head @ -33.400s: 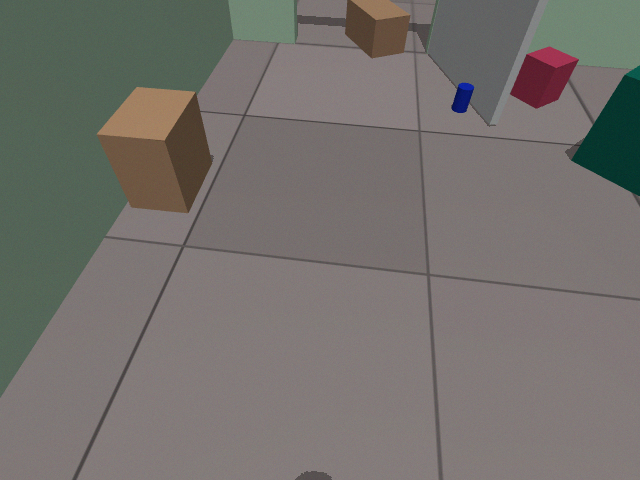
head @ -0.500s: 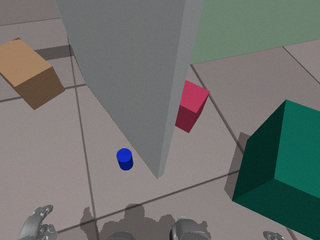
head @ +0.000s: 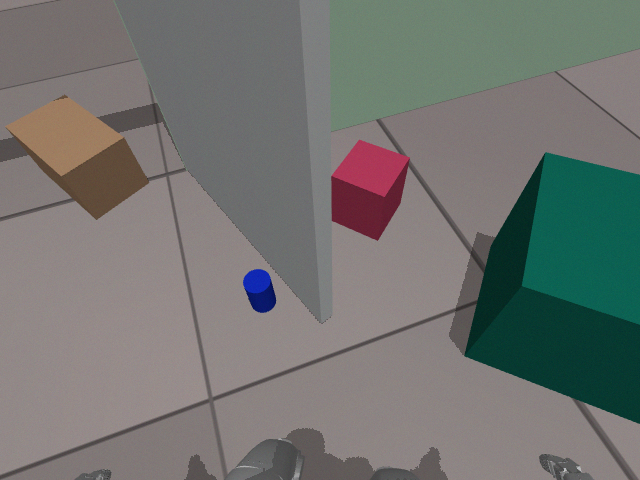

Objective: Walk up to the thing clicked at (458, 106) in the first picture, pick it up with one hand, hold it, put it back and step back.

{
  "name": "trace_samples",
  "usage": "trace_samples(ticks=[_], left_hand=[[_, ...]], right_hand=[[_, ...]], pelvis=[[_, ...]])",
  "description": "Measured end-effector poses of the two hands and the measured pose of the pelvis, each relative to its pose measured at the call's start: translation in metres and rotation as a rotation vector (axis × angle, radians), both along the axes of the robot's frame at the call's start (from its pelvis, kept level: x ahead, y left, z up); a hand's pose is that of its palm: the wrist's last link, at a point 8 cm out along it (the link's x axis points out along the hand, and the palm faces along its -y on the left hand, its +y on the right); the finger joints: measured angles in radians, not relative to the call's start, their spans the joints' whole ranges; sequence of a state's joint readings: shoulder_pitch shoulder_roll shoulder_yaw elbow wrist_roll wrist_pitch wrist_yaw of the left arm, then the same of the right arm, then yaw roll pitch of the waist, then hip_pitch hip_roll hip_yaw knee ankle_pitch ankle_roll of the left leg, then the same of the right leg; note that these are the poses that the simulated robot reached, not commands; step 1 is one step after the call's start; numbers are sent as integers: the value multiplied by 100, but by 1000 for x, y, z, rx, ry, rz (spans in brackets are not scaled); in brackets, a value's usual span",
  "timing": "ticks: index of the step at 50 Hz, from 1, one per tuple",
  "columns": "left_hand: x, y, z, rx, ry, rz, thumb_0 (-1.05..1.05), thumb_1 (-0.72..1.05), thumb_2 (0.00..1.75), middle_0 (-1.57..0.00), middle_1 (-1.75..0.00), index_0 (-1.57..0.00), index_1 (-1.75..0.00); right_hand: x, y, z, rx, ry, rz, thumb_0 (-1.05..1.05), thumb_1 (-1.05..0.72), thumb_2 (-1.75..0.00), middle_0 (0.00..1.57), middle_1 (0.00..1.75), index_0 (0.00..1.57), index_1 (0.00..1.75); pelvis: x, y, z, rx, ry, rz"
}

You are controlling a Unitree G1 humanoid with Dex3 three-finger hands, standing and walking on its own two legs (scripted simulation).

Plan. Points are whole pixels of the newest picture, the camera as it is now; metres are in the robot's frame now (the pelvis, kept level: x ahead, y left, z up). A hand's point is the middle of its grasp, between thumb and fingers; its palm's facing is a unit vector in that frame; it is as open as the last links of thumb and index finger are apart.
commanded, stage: step back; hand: left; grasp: from the side
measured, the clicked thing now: (260, 291) +0.71 +0.24 -0.69
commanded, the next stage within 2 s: stand in 1.68 s
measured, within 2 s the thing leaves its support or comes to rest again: neither
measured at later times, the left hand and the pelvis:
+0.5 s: hand out of the picture -0.12 +0.27 -0.16, palm faces -0.03 -0.92 -0.40, open 7.4 cm; pelvis -0.19 +0.00 +0.00, yaw -1 degrees
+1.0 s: hand out of the picture -0.23 +0.27 -0.14, palm faces +0.04 -0.92 -0.40, open 7.4 cm; pelvis -0.28 -0.02 +0.00, yaw +3 degrees
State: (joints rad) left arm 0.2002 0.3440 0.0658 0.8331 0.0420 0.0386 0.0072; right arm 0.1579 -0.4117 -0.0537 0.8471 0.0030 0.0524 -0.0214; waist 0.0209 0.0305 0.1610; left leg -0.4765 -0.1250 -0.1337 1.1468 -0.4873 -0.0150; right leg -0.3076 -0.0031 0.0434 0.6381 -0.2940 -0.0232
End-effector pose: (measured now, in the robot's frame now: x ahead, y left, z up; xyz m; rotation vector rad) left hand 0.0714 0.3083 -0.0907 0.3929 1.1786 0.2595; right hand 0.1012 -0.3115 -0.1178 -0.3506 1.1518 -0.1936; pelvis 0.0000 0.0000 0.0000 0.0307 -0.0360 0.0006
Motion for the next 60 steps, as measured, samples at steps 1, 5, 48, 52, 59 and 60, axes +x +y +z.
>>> trace_samples(ticks=[1,5,48,52,59,60], left_hand=[[-3,1,1,5,-15,-1,1,90,90,-20,-31,-20,-30],[-18,8,0,16,-81,-3,1,90,90,-20,-31,-20,-30],[-317,3,-10,-21,14,65,1,90,90,-20,-30,-20,-30],[-309,-4,-11,-39,10,44,1,91,90,-20,-30,-20,-30],[-291,-29,-12,-24,-31,31,1,91,90,-20,-30,-20,-30],[-290,-32,-11,-26,-37,35,1,91,90,-20,-30,-20,-30]], right_hand=[[-10,0,-1,-4,16,5,0,-91,-90,20,30,20,30],[-45,4,-5,-18,73,34,0,-91,-90,20,30,20,30],[-322,-7,3,16,75,22,1,-91,-90,20,30,20,30],[-324,-12,10,13,52,14,0,-90,-90,21,30,21,30],[-309,-40,-3,4,60,-7,0,-90,-90,21,30,21,30],[-305,-41,-4,3,65,-6,0,-90,-90,20,30,20,30]], pelvis=[[-7,0,0,-2,1,8],[-38,2,-5,-10,1,46],[-281,-14,0,2,-9,63],[-279,-21,3,-2,-9,53],[-267,-41,-6,-39,-20,50],[-265,-42,-5,-35,-20,50]])
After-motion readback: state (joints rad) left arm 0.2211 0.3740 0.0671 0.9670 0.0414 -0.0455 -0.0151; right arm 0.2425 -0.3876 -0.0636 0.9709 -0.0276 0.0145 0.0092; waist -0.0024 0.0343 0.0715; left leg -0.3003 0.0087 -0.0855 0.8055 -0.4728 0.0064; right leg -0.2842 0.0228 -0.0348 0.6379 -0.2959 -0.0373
